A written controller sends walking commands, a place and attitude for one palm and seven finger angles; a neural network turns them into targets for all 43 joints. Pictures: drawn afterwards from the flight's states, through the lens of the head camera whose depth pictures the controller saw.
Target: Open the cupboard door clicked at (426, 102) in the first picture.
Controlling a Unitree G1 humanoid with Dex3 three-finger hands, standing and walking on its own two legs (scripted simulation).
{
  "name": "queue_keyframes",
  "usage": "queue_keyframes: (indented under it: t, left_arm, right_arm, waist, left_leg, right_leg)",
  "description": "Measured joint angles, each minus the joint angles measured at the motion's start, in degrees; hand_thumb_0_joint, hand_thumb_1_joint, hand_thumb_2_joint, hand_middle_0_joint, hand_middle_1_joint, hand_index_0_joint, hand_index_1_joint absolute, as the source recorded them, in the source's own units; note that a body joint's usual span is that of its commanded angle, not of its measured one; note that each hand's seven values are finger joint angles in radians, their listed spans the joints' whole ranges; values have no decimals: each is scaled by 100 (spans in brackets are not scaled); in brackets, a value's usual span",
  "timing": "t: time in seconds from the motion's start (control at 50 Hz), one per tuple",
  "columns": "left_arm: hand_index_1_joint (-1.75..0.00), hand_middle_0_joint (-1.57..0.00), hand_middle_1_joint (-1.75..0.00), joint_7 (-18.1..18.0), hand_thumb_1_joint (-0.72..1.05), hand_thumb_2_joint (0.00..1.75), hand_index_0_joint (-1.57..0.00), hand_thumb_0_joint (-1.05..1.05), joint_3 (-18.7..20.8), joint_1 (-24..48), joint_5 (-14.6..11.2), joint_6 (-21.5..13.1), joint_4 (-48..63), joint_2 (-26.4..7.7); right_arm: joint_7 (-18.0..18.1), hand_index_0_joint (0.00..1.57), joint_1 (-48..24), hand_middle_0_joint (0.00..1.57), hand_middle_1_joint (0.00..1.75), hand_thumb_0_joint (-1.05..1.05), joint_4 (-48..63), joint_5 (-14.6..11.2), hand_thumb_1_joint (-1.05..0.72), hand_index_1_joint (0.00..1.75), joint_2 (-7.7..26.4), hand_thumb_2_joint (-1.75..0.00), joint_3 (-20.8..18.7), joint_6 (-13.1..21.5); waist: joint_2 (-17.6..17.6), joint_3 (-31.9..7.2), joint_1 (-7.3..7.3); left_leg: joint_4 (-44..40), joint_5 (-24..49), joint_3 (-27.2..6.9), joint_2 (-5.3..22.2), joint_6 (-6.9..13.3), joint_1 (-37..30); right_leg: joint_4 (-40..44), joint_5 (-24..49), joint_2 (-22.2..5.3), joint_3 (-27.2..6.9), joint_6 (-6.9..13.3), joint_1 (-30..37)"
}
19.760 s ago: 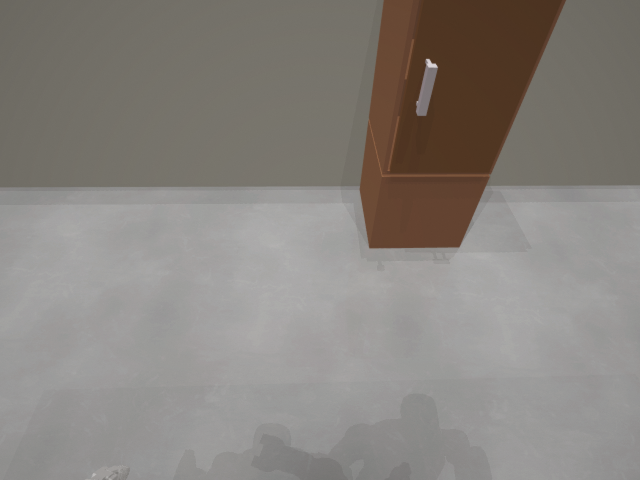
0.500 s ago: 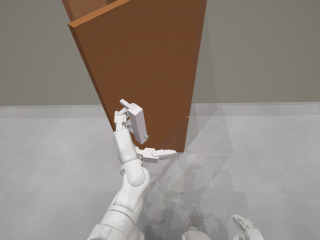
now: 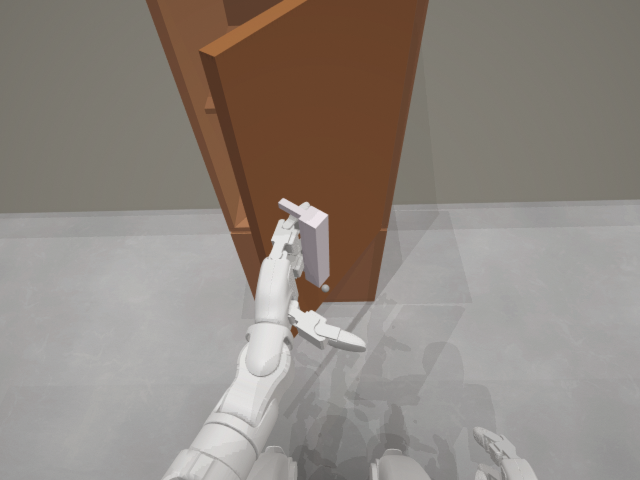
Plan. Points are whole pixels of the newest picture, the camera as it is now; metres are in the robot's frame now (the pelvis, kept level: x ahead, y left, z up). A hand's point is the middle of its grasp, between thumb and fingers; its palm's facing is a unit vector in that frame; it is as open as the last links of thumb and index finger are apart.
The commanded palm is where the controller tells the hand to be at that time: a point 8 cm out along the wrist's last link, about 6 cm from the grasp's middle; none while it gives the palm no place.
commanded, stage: slide the hand sideways off the handle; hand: left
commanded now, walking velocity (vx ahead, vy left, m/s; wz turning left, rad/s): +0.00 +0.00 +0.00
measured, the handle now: (303, 243) +0.41 +0.03 +0.04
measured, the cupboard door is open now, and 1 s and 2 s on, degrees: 53 53 53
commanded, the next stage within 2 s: draw the hand back to the body in 0.88 s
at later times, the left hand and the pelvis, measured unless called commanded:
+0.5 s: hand (297, 317) +0.30 +0.04 +0.05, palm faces -0.04 -1.00 +0.01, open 16.2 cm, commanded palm +0.27 +0.10 +0.04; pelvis +0.02 -0.01 +0.00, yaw +0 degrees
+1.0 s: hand (264, 362) +0.25 +0.07 +0.04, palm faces -0.03 -1.00 -0.02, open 16.4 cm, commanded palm +0.22 +0.14 +0.05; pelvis +0.02 -0.03 -0.02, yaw +1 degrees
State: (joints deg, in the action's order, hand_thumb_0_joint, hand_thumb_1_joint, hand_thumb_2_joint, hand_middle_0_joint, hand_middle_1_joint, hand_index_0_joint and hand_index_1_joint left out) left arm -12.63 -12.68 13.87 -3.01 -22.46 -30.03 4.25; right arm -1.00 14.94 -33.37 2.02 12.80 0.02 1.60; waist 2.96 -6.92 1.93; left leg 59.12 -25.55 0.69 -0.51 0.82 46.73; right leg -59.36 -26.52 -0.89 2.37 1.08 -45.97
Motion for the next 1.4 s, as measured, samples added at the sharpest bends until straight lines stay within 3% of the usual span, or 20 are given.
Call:
queue_keyframes:
  t: [0.1, 0.18, 0.36, 0.58, 0.86, 1.02, 1.2, 1.4]
  left_arm:
    - [-31, -15, -31, -374, -50, 30, -14, -1, 22, -212, 568, -198, 189, 69]
    - [-30, -15, -30, -314, -50, 30, -14, -1, 14, -404, 701, -238, 386, -93]
    - [-31, -17, -31, 98, -50, 30, -17, -1, 2, -1182, 305, -59, 1122, -343]
    - [-31, -17, -31, 517, -50, 30, -16, -1, 57, -2334, 299, -23, 2200, -506]
    - [-30, -15, -30, 1121, -50, 30, -15, -1, 348, -3519, 31, -12, 3316, -785]
    - [-30, -15, -30, 1340, -50, 30, -15, -1, 514, -3563, -152, 0, 3510, -908]
    - [-30, -15, -30, 1470, -50, 30, -15, -1, 918, -3919, -400, 476, 4236, -1236]
    - [-30, -15, -30, 1804, -50, 30, -15, -1, 1241, -4155, -719, 866, 4449, -1413]
  right_arm:
    - [-162, 20, 49, 20, 30, 1, 148, 97, -90, 30, -50, -90, -9, -62]
    - [-170, 20, -14, 20, 30, 1, 208, 94, -90, 30, -84, -90, 5, -166]
    - [-19, 20, -118, 20, 30, 1, 340, -7, -90, 30, -75, -90, 74, -163]
    - [5, 20, -194, 20, 30, 1, 635, -46, -90, 30, -55, -90, 54, -97]
    - [129, 20, -175, 20, 30, 1, 808, -88, -90, 30, -25, -90, 66, 127]
    - [211, 20, -152, 20, 30, 1, 762, -99, -90, 30, 4, -90, 60, 283]
    - [335, 20, 114, 20, 30, 2, 815, -241, -90, 30, 10, -90, 122, 246]
    - [447, 20, 218, 20, 30, 2, 869, -321, -90, 30, 141, -90, 203, 498]
  waist:
    - [-133, -110, 36]
    - [-166, -65, 28]
    - [-91, -19, -84]
    - [-150, -94, -213]
    - [-93, -127, -241]
    - [-54, -134, -208]
    - [55, -143, -201]
    - [15, -78, -204]
  left_leg:
    - [86, -42, 83, 17, 11, 123]
    - [197, -114, 90, 48, 0, 154]
    - [43, -126, 37, 59, -36, -81]
    - [94, -263, -58, 53, -119, -145]
    - [346, -397, -202, 66, -214, 56]
    - [603, -462, -249, 81, -230, 313]
    - [194, -348, -193, 94, -188, -262]
    - [-286, -193, -202, 90, -105, -864]
  right_leg:
    - [-136, -40, 13, -83, -4, -177]
    - [-237, -97, 44, -91, 13, -214]
    - [-71, -116, 62, -42, 36, 39]
    - [-166, -311, 59, 49, 114, 115]
    - [-407, -486, 72, 190, 196, -39]
    - [-624, -543, 85, 236, 212, -266]
    - [-189, -392, 108, 173, 153, 298]
    - [427, -163, 121, 177, 80, 967]
